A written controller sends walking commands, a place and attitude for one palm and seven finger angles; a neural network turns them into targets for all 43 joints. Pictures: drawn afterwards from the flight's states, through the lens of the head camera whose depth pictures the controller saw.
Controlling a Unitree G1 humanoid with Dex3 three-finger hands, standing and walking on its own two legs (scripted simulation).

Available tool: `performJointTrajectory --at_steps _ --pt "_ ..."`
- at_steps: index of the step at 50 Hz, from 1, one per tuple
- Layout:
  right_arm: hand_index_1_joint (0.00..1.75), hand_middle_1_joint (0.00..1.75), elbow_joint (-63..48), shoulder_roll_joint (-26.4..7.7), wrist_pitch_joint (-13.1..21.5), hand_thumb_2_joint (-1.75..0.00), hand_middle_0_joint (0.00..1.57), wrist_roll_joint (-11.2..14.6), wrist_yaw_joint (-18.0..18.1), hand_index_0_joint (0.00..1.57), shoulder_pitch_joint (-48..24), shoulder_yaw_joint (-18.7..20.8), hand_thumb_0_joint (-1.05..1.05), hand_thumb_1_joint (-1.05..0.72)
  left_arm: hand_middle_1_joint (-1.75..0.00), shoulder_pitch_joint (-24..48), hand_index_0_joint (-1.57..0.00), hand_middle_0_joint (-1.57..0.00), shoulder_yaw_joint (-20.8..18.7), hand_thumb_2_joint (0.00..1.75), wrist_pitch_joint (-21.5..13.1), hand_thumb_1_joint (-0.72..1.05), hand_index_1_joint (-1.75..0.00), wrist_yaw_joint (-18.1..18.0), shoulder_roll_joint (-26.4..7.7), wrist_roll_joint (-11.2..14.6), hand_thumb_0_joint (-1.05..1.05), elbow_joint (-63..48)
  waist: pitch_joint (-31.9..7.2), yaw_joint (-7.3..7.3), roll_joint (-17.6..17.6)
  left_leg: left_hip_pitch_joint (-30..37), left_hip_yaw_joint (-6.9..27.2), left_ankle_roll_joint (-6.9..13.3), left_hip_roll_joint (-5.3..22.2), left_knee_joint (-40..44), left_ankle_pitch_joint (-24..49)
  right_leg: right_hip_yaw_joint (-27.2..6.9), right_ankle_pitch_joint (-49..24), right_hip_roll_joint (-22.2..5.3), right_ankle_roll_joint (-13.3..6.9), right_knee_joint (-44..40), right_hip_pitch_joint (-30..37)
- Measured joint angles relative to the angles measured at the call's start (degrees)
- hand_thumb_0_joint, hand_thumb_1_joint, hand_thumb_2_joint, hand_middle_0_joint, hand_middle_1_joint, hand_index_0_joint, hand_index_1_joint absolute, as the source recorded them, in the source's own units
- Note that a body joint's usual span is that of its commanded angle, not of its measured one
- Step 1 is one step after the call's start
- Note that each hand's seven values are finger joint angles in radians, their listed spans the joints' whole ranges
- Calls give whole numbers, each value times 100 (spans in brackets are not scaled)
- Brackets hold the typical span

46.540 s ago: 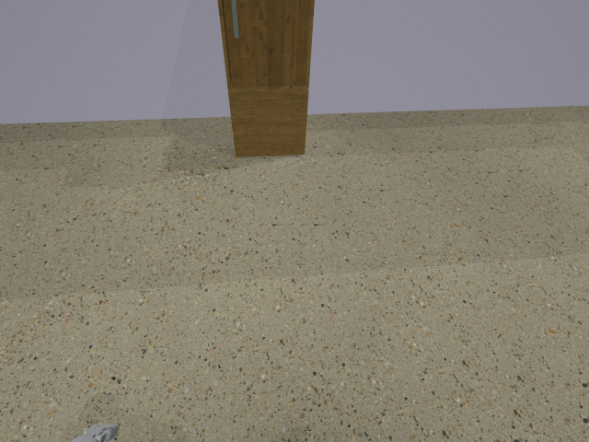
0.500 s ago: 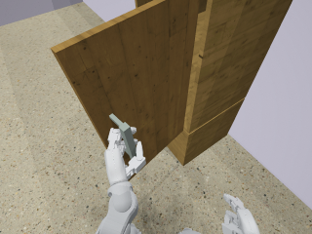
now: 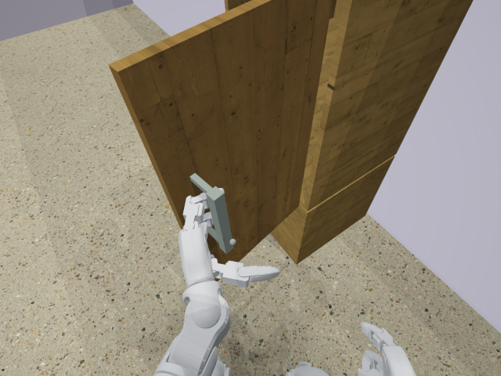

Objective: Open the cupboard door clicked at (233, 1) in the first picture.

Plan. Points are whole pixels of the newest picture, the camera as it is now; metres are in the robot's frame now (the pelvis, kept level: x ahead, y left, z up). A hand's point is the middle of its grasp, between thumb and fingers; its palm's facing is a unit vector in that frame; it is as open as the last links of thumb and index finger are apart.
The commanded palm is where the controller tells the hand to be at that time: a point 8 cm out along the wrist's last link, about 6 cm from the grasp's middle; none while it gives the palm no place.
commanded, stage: open thumb and fingers to let go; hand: left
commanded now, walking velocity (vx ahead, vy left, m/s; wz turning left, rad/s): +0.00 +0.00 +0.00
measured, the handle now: (213, 216) +0.36 +0.08 +0.05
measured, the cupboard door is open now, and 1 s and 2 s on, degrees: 100 100 100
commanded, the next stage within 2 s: slide the hand sideways off the handle in 0.16 s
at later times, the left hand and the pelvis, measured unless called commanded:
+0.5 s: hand (228, 259) +0.29 +0.05 +0.05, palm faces -0.20 -0.98 -0.04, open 16.5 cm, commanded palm +0.27 +0.08 +0.05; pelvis -0.01 +0.02 +0.00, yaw +0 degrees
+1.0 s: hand (214, 284) +0.25 +0.06 +0.05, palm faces -0.12 -0.99 +0.01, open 16.4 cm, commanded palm +0.22 +0.12 +0.05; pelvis +0.02 +0.03 -0.01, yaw -1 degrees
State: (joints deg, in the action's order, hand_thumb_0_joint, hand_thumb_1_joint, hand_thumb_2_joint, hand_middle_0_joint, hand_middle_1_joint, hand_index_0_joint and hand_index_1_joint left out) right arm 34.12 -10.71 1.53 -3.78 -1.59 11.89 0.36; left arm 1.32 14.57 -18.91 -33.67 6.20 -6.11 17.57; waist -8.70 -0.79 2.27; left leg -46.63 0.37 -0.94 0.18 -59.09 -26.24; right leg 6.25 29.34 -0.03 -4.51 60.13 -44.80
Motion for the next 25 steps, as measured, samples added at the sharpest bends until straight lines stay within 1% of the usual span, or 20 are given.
performJointTrajectory --at_steps 10,14,15,16,17,19,21,23,25 --pt "30 30 20 78 22 -90 20 -15 -39 19 -134 -77 1 -91 -60 281 -22 -23 201 30 52 -49 -59 -134 18 -55 -1 272 40 6 14 -50 -33 65 3 -92 14 -30 -60 -2 53 36 -34" --pt "30 30 48 105 9 -90 20 -18 -38 20 -217 -108 1 -91 -48 410 -22 -23 228 30 91 -50 -47 -154 38 -31 -1 373 55 15 8 -66 -42 76 0 -100 38 -39 -86 -6 63 44 -52" --pt "30 30 33 100 3 -90 20 -13 -49 20 -222 -121 1 -91 -47 393 -21 -24 204 30 96 -50 -46 -43 15 -47 -1 339 66 8 4 -69 -41 81 -8 -100 46 -38 -90 -15 64 51 -56" --pt "30 30 -21 89 -6 -90 20 7 -61 20 -192 -125 1 -91 -45 345 -19 -24 171 30 52 -50 -45 257 -53 -44 -1 281 74 8 -1 -84 -36 88 -24 -105 54 -32 -90 -30 65 65 -68" --pt "30 30 -88 71 -13 -90 20 30 -61 20 -140 -122 1 -91 -43 308 -17 -24 148 30 -22 -49 -44 654 -172 -31 -1 240 75 23 -6 -102 -33 95 -39 -115 61 -28 -86 -46 66 86 -86" --pt "30 30 -188 16 -20 -90 20 88 -36 20 -39 -121 1 -91 -40 270 -13 -22 148 30 -160 -49 -41 1479 -515 33 -1 178 75 51 1 -129 -26 107 -63 -150 60 -20 -69 -71 74 131 -108" --pt "30 30 -267 -61 -15 -90 20 180 -1 20 44 -117 1 -91 -37 287 -10 -21 138 30 -225 -50 -38 2191 -814 274 -1 130 101 62 46 -121 -18 120 -71 -192 41 -12 -53 -80 87 157 -87" --pt "30 30 -314 -140 -1 -90 20 280 48 20 98 -121 1 -91 -35 295 -8 -20 117 30 -205 -50 -36 2677 -944 626 -1 87 154 55 101 -65 -23 138 -66 -200 23 -18 -53 -74 111 134 -21" --pt "30 30 -349 -196 14 -90 20 356 78 20 154 -118 1 -91 -33 227 -8 -18 58 30 -116 -50 -34 2902 -871 940 -1 21 190 49 123 24 -57 153 -59 -145 24 -55 -76 -64 137 66 61"
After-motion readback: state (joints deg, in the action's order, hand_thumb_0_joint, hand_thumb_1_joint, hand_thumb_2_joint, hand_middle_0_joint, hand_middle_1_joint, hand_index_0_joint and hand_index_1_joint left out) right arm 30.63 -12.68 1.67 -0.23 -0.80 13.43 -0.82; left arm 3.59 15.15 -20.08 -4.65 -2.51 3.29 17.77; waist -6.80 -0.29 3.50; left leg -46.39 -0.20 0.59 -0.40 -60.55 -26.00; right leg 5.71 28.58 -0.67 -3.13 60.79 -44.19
